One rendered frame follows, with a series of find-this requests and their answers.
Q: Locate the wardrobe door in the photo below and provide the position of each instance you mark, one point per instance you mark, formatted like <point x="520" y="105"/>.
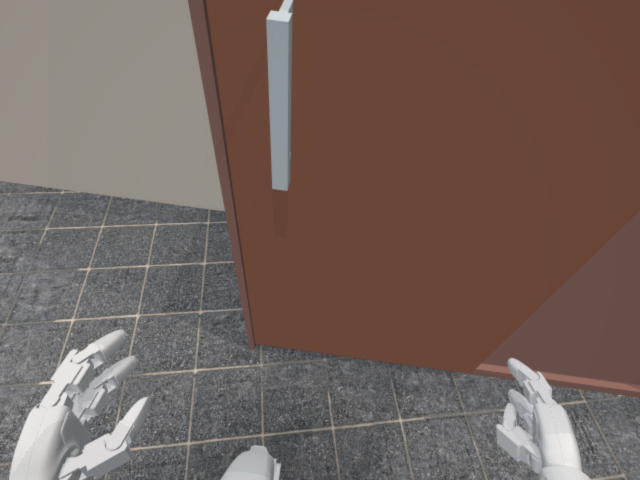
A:
<point x="590" y="327"/>
<point x="453" y="164"/>

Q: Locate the left robot hand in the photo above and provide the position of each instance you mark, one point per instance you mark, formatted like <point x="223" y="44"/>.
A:
<point x="53" y="429"/>

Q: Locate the robot left thigh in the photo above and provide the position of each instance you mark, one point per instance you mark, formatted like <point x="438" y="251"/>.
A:
<point x="253" y="465"/>

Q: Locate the right robot hand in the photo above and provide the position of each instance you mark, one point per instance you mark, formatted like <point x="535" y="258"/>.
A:
<point x="547" y="424"/>

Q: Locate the handle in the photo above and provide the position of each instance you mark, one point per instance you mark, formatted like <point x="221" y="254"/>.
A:
<point x="279" y="52"/>

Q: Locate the robot left shin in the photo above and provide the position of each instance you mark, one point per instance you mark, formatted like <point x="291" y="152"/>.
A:
<point x="259" y="448"/>

